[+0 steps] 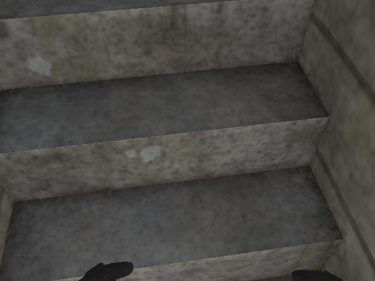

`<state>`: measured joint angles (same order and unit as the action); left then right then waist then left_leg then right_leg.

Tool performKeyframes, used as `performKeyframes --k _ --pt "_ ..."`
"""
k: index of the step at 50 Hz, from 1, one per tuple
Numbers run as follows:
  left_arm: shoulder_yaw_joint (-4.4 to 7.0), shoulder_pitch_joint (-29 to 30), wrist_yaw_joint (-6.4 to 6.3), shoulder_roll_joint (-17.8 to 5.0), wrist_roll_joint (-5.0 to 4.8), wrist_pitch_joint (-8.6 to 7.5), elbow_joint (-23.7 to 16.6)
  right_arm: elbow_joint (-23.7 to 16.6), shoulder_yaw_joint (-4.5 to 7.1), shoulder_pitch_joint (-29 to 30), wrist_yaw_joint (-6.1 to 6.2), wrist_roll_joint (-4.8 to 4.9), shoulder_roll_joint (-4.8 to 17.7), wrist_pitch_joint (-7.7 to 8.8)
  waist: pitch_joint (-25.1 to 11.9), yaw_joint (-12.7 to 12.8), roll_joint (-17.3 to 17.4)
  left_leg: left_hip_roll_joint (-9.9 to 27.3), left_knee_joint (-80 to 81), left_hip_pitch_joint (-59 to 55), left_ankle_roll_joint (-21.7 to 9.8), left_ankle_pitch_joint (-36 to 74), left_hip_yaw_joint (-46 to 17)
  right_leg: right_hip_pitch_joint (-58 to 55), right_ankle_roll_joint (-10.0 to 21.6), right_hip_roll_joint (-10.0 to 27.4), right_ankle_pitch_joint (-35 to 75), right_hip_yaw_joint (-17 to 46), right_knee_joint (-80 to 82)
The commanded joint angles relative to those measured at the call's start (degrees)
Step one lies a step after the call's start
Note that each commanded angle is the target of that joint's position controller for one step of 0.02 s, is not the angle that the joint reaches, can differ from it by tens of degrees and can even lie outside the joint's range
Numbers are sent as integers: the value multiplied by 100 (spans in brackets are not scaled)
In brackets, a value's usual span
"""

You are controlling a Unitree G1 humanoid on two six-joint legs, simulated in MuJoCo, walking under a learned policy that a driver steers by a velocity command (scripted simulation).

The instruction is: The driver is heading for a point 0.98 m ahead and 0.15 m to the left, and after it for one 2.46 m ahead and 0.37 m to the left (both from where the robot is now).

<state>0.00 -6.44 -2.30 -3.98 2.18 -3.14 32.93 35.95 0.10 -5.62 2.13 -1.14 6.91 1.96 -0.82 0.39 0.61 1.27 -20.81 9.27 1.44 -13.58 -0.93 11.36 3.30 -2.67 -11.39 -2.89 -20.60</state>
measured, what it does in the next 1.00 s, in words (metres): stands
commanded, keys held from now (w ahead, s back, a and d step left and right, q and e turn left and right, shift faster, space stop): w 1.00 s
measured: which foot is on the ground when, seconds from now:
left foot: down 0.00-1.00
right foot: down 0.00-1.00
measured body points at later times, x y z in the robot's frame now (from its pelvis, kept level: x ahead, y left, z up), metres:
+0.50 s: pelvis +0.00 +0.00 +0.00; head +0.02 -0.01 +0.45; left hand +0.21 +0.18 -0.07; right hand +0.20 -0.20 -0.08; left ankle -0.03 +0.14 -0.75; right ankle -0.01 -0.08 -0.75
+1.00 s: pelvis +0.00 +0.00 +0.00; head +0.02 +0.00 +0.45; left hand +0.21 +0.18 -0.07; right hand +0.20 -0.20 -0.08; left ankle -0.03 +0.14 -0.75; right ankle -0.01 -0.08 -0.75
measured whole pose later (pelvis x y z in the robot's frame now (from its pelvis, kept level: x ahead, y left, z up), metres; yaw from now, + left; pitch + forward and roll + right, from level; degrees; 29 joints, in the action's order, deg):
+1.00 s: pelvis +0.00 +0.00 +0.00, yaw +0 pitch +2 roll +0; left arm 0.0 -6.4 -2.2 -4.1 2.1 -3.2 33.0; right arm 35.8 0.1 -5.9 2.2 -1.2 6.9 2.0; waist -1.0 0.3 0.5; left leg 1.5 -21.1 9.3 1.6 -13.8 -0.9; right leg 11.5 3.2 -2.7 -11.7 -2.6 -21.0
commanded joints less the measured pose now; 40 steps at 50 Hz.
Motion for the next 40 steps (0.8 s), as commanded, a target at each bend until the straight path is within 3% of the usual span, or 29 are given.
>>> performKeyframes --k 1,40 --pt "63 399 -7 -262 0 -108 -543 -522 77 396 11 0 318 102 -638 -2 -106 580 213 176 -199 944 -436 -657 -87 930 1591 824 163" --pt "63 413 0 -269 -5 -112 -537 -532 81 371 14 -5 328 104 -644 -8 -98 584 190 163 -186 984 -418 -626 -75 912 1592 829 130"
Keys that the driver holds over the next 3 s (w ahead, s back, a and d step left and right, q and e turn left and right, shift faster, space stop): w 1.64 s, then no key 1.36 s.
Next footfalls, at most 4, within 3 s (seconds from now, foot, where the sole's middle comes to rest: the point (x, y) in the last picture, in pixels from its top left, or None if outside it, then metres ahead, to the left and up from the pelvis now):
none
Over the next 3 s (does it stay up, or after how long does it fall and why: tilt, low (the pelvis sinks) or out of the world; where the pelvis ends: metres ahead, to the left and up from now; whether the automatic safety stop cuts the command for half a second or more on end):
stays up -0.02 -0.01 0.00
